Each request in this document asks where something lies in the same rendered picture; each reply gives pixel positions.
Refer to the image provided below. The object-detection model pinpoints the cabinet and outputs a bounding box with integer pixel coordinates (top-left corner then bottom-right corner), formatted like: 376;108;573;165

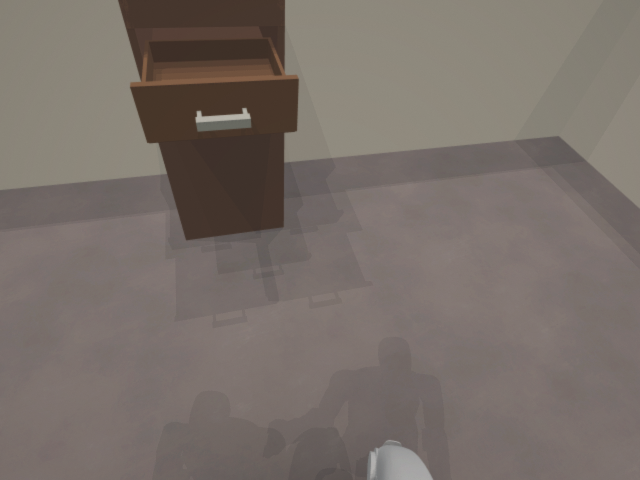
118;0;285;240

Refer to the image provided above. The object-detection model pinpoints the robot right thigh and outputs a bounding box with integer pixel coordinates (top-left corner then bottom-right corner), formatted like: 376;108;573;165
367;445;433;480

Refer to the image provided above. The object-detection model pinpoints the drawer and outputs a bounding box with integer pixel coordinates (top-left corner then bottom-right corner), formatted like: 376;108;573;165
130;37;299;143

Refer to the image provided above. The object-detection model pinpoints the handle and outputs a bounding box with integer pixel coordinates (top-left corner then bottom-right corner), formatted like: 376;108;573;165
195;108;251;132

